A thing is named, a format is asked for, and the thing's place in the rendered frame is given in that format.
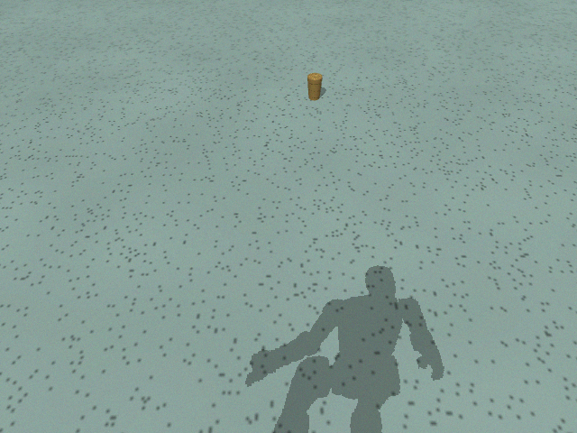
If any cup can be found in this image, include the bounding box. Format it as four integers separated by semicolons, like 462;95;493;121
307;73;322;100

